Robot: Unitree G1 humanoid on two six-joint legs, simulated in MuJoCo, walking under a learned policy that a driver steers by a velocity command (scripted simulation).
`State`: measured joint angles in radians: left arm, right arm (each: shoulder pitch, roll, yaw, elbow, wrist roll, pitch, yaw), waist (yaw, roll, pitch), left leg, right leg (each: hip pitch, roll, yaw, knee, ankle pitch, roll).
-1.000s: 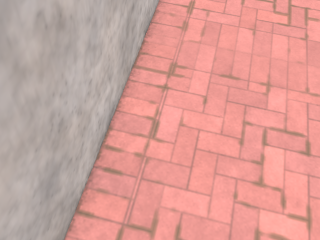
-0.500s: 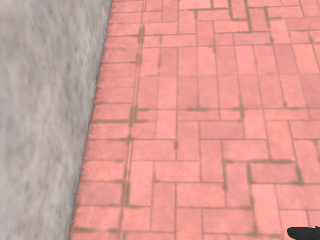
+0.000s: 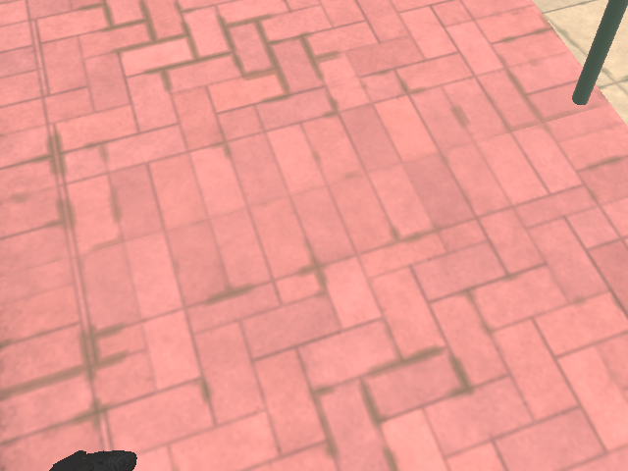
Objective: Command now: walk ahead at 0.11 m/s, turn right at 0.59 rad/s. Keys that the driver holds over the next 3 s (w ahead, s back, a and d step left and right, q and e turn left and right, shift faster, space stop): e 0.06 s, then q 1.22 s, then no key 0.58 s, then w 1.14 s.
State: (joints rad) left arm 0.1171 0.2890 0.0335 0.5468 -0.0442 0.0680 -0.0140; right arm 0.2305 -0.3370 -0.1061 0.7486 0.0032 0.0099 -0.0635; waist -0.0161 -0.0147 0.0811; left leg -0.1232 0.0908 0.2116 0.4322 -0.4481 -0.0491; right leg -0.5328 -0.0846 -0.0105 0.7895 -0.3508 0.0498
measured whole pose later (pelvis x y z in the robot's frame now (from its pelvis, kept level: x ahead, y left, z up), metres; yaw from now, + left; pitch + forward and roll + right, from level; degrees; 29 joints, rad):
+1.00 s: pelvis +0.08 -0.06 +0.02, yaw +21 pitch +2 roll +0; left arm 0.17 0.21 0.03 0.67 0.03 0.02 0.06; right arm 0.21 -0.33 -0.09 0.60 0.01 0.08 -0.05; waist 0.00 0.05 0.03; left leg -0.64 -0.04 -0.08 1.37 -0.38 -0.11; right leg -0.30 -0.02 -0.07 0.49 -0.39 -0.03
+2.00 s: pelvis +0.07 -0.03 +0.00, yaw +36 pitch +0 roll -1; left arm 0.25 0.20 0.02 0.71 0.01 0.01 0.05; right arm 0.28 -0.21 0.00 0.73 -0.02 -0.03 -0.01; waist 0.01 -0.01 -0.01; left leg -0.31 -0.02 -0.04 0.62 -0.52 -0.01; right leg -0.32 0.02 0.04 0.68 -0.55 -0.06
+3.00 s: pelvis +0.44 +0.20 +0.07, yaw +35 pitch +1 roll -2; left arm 0.10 0.21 0.00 0.65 0.00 -0.02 -0.04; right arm 0.48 -0.24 -0.01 0.92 0.01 -0.04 -0.04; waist -0.03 -0.02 -0.01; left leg 0.07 0.11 0.08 0.15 -0.38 -0.10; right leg -0.78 -0.07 -0.04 0.98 -0.20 0.00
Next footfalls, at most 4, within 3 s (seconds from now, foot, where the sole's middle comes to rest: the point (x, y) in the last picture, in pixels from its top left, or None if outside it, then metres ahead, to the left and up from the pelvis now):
0.04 right None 0.14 -0.12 -0.76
0.44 left None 0.12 0.09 -0.75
0.80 right None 0.19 -0.14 -0.75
1.24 left None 0.06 0.09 -0.76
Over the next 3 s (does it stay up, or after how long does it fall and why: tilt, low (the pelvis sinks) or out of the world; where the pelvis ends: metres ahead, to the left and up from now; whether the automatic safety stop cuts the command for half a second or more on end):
stays up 0.44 0.20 0.07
